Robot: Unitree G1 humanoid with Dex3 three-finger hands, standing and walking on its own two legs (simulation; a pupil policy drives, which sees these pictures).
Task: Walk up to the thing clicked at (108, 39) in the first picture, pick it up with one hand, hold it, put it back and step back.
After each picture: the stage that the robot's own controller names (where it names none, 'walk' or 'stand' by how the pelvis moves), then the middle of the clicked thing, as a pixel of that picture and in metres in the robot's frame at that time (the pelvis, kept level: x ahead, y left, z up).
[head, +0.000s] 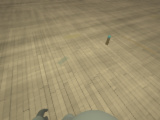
stand; (108, 40) +1.89 -0.44 -0.65
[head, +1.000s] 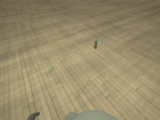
walk; (95, 44) +1.79 +0.00 -0.63
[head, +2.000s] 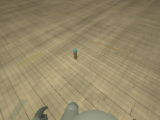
walk; (75, 54) +1.18 +0.34 -0.65
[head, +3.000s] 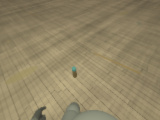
walk; (74, 72) +0.76 +0.27 -0.65
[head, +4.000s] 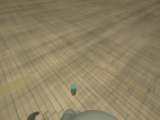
walk; (73, 90) +0.49 +0.18 -0.63
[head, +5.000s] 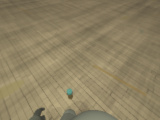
stand; (70, 94) +0.39 +0.20 -0.64
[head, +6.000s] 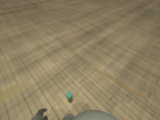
stand; (69, 97) +0.37 +0.21 -0.66
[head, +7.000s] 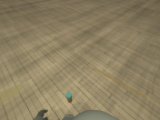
stand; (69, 97) +0.37 +0.21 -0.66
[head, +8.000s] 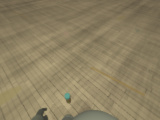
stand; (68, 98) +0.34 +0.23 -0.66
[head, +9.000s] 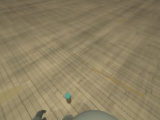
stand; (68, 98) +0.36 +0.22 -0.66
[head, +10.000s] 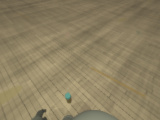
stand; (68, 98) +0.36 +0.22 -0.66
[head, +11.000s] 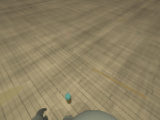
go down; (68, 99) +0.35 +0.22 -0.66
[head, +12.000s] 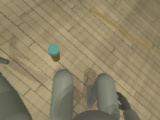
go down; (55, 54) +0.44 +0.24 -0.24
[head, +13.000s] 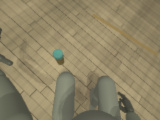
approach; (59, 58) +0.44 +0.24 -0.26
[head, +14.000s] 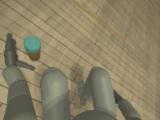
close in; (34, 51) +0.43 +0.28 -0.16
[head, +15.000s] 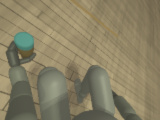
close; (26, 49) +0.42 +0.29 -0.16
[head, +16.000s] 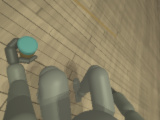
lift; (27, 51) +0.40 +0.28 -0.16
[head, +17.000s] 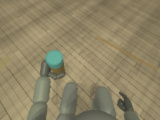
lift; (58, 67) +0.33 +0.20 +0.04
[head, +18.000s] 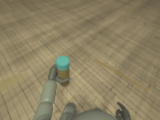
hold; (63, 73) +0.31 +0.17 +0.04
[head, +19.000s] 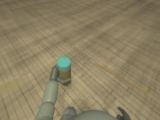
hold; (65, 73) +0.31 +0.17 +0.05
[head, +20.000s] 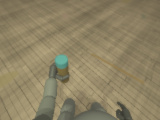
crouch; (63, 71) +0.34 +0.17 +0.00
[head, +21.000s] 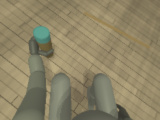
lower; (45, 45) +0.48 +0.24 -0.04
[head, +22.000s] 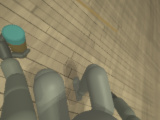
lower; (18, 45) +0.44 +0.30 -0.16
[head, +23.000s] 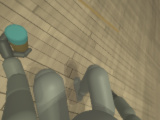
lower; (20, 45) +0.44 +0.30 -0.16
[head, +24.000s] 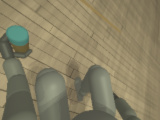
lower; (21, 45) +0.43 +0.30 -0.16
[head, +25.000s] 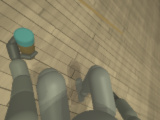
lower; (27, 47) +0.43 +0.29 -0.16
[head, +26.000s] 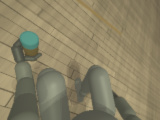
draw back; (31, 49) +0.42 +0.26 -0.16
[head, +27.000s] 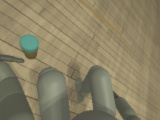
rise; (30, 49) +0.42 +0.27 -0.17
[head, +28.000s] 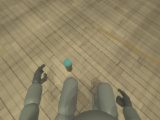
walk; (68, 66) +0.44 +0.21 -0.37
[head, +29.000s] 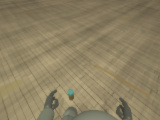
stand; (71, 95) +0.39 +0.18 -0.59
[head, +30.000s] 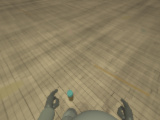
stand; (70, 96) +0.37 +0.19 -0.60
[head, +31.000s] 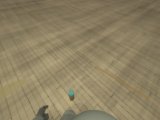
stand; (71, 95) +0.38 +0.18 -0.63
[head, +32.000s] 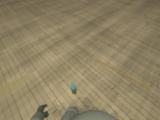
walk; (73, 89) +0.41 +0.18 -0.64
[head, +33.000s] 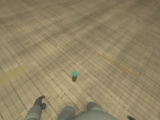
walk; (74, 77) +0.57 +0.13 -0.64
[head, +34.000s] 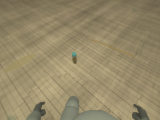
walk; (74, 58) +0.90 +0.27 -0.62
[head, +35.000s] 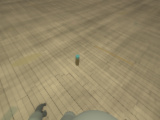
stand; (77, 60) +1.01 +0.21 -0.65
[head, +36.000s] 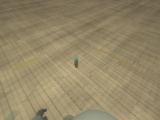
stand; (76, 62) +1.02 +0.24 -0.66
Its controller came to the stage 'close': yes
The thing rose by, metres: 0.69
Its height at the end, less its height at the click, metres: +0.00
